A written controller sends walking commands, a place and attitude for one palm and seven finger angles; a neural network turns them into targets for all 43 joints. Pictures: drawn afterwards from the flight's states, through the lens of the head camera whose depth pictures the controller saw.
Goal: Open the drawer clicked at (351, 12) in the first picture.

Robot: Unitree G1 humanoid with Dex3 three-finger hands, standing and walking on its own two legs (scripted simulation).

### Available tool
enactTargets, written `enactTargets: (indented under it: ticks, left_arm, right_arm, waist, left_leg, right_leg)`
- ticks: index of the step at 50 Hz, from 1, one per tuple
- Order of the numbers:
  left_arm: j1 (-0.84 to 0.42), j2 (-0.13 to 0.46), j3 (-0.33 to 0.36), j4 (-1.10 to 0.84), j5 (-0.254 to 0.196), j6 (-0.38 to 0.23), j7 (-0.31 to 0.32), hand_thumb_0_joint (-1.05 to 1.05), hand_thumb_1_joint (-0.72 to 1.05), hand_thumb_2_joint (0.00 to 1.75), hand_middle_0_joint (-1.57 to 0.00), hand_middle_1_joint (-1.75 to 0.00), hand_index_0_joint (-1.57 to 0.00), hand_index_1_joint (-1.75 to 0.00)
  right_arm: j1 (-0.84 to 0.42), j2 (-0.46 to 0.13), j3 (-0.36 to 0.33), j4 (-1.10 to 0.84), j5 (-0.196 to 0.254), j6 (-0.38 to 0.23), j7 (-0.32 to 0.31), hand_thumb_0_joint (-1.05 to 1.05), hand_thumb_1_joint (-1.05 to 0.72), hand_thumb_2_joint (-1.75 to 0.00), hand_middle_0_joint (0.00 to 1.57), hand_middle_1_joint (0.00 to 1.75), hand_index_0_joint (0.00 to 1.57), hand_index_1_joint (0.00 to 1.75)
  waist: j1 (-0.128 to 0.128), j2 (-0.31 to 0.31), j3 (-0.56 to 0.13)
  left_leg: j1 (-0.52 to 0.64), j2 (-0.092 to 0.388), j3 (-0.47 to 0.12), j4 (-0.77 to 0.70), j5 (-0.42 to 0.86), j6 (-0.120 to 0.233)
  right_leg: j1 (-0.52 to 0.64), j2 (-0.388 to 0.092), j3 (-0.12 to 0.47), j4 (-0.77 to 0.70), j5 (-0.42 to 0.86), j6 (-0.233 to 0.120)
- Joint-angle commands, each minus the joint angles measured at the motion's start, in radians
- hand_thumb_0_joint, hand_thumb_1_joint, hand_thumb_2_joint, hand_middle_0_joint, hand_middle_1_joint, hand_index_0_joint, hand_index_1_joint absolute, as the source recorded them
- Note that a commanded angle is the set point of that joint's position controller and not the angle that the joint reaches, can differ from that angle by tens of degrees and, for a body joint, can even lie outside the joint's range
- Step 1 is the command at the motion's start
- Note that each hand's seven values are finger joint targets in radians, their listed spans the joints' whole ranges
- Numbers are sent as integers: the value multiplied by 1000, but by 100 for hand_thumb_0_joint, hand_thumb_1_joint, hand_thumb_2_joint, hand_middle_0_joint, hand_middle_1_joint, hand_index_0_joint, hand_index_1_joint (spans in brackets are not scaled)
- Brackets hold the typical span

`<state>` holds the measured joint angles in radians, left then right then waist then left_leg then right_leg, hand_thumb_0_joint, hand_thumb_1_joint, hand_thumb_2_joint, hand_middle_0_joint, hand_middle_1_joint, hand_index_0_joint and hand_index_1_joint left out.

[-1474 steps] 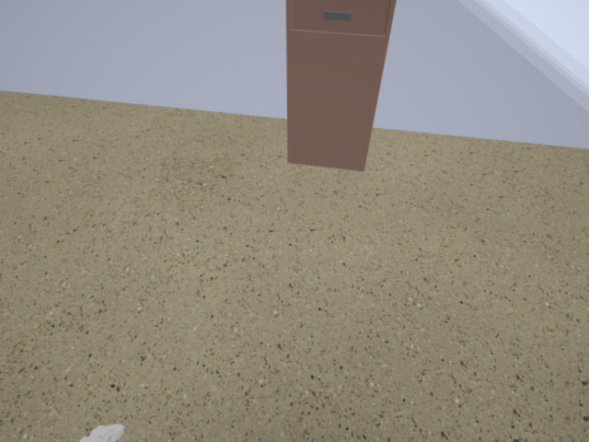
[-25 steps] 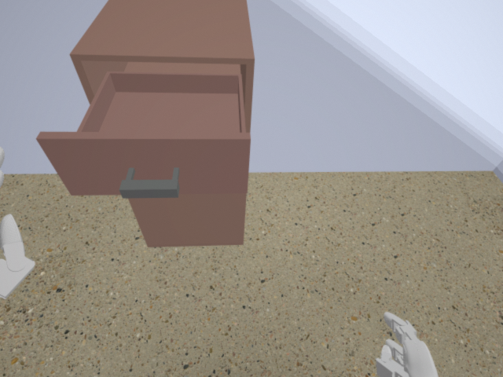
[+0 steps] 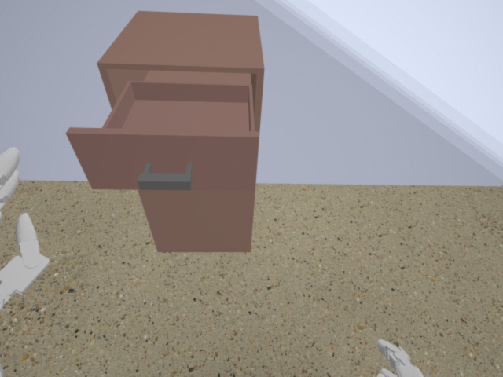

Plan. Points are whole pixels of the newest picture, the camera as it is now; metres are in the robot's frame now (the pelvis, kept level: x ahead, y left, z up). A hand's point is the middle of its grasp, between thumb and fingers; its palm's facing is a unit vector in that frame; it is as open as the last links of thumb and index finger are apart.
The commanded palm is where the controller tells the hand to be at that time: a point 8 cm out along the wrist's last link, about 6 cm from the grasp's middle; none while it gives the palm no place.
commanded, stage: let the arm hang, fingers relaxed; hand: left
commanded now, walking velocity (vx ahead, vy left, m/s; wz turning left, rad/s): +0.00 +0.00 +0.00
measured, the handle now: (167, 174) +0.50 +0.20 +0.03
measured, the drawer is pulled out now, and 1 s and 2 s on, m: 0.28 0.28 0.28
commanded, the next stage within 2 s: look to check the result in 1.16 s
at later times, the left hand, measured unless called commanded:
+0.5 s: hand out of the picture +0.02 +0.19 -0.16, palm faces +0.07 -0.97 -0.21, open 6.9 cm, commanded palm none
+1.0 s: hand out of the picture +0.00 +0.17 -0.16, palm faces +0.02 -0.98 -0.20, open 7.3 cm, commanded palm none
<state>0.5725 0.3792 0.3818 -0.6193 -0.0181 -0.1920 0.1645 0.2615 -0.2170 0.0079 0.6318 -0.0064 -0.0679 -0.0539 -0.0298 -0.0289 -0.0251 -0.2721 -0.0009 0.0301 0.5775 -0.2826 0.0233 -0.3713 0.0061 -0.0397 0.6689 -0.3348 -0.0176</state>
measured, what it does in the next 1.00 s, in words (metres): stands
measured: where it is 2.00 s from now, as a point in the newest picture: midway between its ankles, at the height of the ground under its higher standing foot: outside the picture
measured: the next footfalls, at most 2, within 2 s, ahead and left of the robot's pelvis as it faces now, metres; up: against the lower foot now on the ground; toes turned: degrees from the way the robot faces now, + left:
none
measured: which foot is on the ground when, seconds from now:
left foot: down 0.00-1.00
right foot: down 0.00-1.00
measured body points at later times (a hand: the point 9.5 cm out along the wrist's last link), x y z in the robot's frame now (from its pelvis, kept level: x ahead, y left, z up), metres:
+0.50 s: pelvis +0.00 +0.00 +0.01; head +0.03 +0.01 +0.46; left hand +0.02 +0.24 -0.14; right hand +0.03 -0.23 -0.14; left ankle +0.01 +0.11 -0.73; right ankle +0.01 -0.11 -0.73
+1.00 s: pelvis -0.01 +0.00 +0.01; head +0.00 -0.01 +0.46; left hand +0.00 +0.22 -0.14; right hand -0.02 -0.21 -0.15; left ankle +0.01 +0.11 -0.73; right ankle +0.01 -0.11 -0.73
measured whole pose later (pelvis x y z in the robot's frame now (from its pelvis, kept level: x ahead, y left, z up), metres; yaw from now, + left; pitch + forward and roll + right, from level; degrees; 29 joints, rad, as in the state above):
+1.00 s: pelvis -0.01 +0.00 +0.01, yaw +0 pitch -2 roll +0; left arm 0.27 0.13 0.01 1.12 0.02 0.01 0.03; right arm 0.31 -0.13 0.00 1.10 -0.02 0.02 -0.03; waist -0.01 0.02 0.05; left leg -0.18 0.00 0.03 0.42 -0.20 0.01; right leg -0.18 0.01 -0.01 0.42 -0.20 -0.02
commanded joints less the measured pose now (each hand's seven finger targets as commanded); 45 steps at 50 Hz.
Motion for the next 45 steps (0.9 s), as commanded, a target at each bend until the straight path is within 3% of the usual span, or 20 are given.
enactTargets:
  ticks: [1,2,3,4,5,6,7,8,9,10,11,12,13,16,17,20,26,30,37,45]
  left_arm:
    - [-81,209,160,-275,5,-69,27,0,90,90,-20,-30,-20,-30]
    - [-42,188,150,-246,5,-65,27,0,90,90,-20,-30,-20,-30]
    - [-134,-53,-282,633,91,114,-117,0,90,90,-20,-30,-20,-30]
    - [-76,-101,-284,680,72,194,-142,0,90,90,-20,-30,-20,-30]
    - [-59,-108,-293,681,73,212,-150,0,90,90,-20,-30,-20,-30]
    - [-109,-100,-295,719,70,204,-155,0,90,90,-20,-30,-20,-30]
    - [-156,-67,-288,759,61,204,-163,0,90,90,-20,-30,-20,-30]
    - [-159,-57,-284,802,62,202,-164,0,90,90,-20,-30,-20,-30]
    - [-173,-48,-283,856,62,200,-157,0,90,90,-20,-30,-20,-30]
    - [-190,-37,-280,927,60,199,-151,0,90,90,-20,-30,-20,-30]
    - [-216,-21,-284,997,61,200,-145,0,90,90,-20,-30,-20,-30]
    - [-228,-16,-290,1058,55,203,-143,0,90,90,-20,-30,-20,-30]
    - [-247,-12,-298,1115,50,205,-141,0,90,90,-20,-30,-20,-30]
    - [-267,-33,-316,1259,37,207,-135,0,90,90,-20,-30,-20,-30]
    - [-264,-46,-321,1315,33,207,-135,0,90,90,-20,-30,-20,-30]
    - [-224,-94,-311,1419,36,203,-136,0,90,90,-20,-30,-20,-30]
    - [-250,-96,-334,1554,33,199,-141,0,90,90,-20,-30,-20,-30]
    - [-241,-99,-344,1617,31,196,-138,0,90,90,-20,-30,-20,-30]
    - [-233,-100,-352,1686,31,196,-131,0,90,90,-20,-30,-20,-30]
    - [-233,-114,-348,1712,30,190,-127,0,90,90,-20,-30,-20,-30]
  right_arm:
    - [-135,-90,-40,-181,10,-92,0,0,-90,-90,20,30,20,30]
    - [-128,-98,-38,-172,12,-99,2,0,-90,-90,20,30,20,30]
    - [-171,-239,-113,73,-17,-124,58,0,-90,-90,20,30,20,30]
    - [-83,-146,-96,57,-9,-67,52,0,-90,-90,20,30,20,30]
    - [-49,-109,-83,40,-8,-54,50,0,-90,-90,20,30,20,30]
    - [-13,-86,-74,58,-7,-44,50,0,-90,-90,20,30,20,30]
    - [13,-90,-58,60,1,-18,56,0,-90,-90,20,30,20,30]
    - [20,-92,-51,62,-6,-1,54,0,-90,-90,20,30,20,30]
    - [2,-101,-52,60,-12,10,50,0,-90,-90,20,30,20,30]
    - [-20,-112,-58,63,-14,22,47,0,-90,-90,20,30,20,30]
    - [-42,-122,-64,67,-16,34,47,0,-90,-90,20,30,20,30]
    - [-35,-107,-59,78,-16,45,45,0,-90,-90,20,30,20,30]
    - [-21,-98,-53,102,-17,51,44,0,-90,-90,20,30,20,30]
    - [-12,-106,-36,164,-17,53,39,0,-90,-90,20,30,20,30]
    - [-9,-97,-29,186,-15,55,34,0,-90,-90,20,30,20,30]
    - [-4,-69,-34,215,-17,60,23,0,-90,-90,20,30,20,30]
    - [57,-65,-38,287,-9,71,18,0,-90,-90,20,30,20,30]
    - [84,-59,-32,334,-6,69,16,0,-90,-90,20,30,20,30]
    - [101,-36,-25,401,-7,73,18,0,-90,-90,20,30,20,30]
    - [113,-11,-25,438,-8,71,18,0,-90,-90,20,30,20,30]
  waist:
    - [24,233,6]
    - [27,206,4]
    - [-10,140,85]
    - [16,51,-22]
    - [11,9,-33]
    - [2,-122,-77]
    - [-12,-146,-54]
    - [3,-183,-74]
    - [16,-272,-81]
    - [27,-330,-72]
    - [32,-325,-41]
    - [26,-252,-15]
    - [19,-167,-10]
    - [26,213,19]
    - [27,242,26]
    - [36,274,13]
    - [22,74,40]
    - [20,19,58]
    - [21,2,128]
    - [21,22,123]
  left_leg:
    - [-127,246,-285,-345,-228,117]
    - [-113,216,-216,-284,-97,100]
    - [-138,127,-156,-57,234,58]
    - [-85,101,-82,-2,226,26]
    - [-75,70,-56,41,124,-1]
    - [-41,46,-61,74,147,-8]
    - [-37,36,-82,39,109,-8]
    - [-28,28,-69,48,198,-4]
    - [-57,18,-57,78,261,-2]
    - [-78,6,-54,93,214,-4]
    - [-92,-6,-47,96,101,-11]
    - [-72,-7,-46,57,69,-10]
    - [-24,7,-51,1,143,-7]
    - [70,93,-127,-114,391,19]
    - [51,113,-145,-148,368,33]
    - [37,98,-125,-182,200,27]
    - [64,105,-123,-219,83,24]
    - [87,102,-108,-224,124,22]
    - [75,97,-94,-251,73,17]
    - [78,89,-83,-253,67,12]
  right_leg:
    - [51,-10,18,130,-60,27]
    - [99,-14,5,16,-22,30]
    - [-13,-69,53,15,100,22]
    - [46,-100,93,-70,222,6]
    - [44,-139,113,-123,309,-10]
    - [50,-160,120,-146,407,-29]
    - [34,-173,99,-156,337,-30]
    - [79,-159,95,-133,427,-35]
    - [162,-157,107,-126,600,-45]
    - [216,-175,124,-134,728,-61]
    - [221,-189,139,-144,759,-85]
    - [211,-192,147,-156,726,-85]
    - [194,-178,147,-159,658,-72]
    - [131,-78,97,-173,257,-21]
    - [157,-61,79,-190,177,-14]
    - [203,-63,76,-252,163,-26]
    - [185,-75,84,-315,144,-34]
    - [178,-84,98,-330,173,-34]
    - [138,-86,103,-354,100,-30]
    - [140,-88,113,-358,96,-31]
